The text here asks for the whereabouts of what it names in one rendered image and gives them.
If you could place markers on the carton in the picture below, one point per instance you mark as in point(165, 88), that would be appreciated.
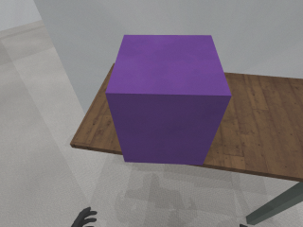
point(167, 95)

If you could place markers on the table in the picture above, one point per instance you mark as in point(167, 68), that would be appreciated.
point(261, 133)

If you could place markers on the left robot hand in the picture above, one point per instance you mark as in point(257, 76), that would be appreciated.
point(82, 218)

